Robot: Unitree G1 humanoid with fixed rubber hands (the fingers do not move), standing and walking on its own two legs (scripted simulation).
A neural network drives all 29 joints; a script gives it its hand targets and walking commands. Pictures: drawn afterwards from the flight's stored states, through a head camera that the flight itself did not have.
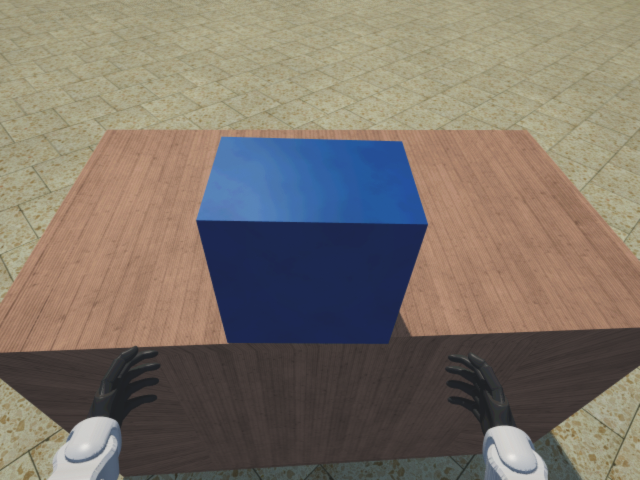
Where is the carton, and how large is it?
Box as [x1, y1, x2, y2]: [196, 137, 427, 343]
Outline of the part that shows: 221,137 196,221 227,342 387,343 427,225 401,141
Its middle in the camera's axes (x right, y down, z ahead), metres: -0.01 +0.00 +0.58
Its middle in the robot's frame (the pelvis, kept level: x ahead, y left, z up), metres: +0.43 +0.03 +0.06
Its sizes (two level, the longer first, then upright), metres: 0.255 0.173 0.261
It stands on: a pedestal, 0.71 m high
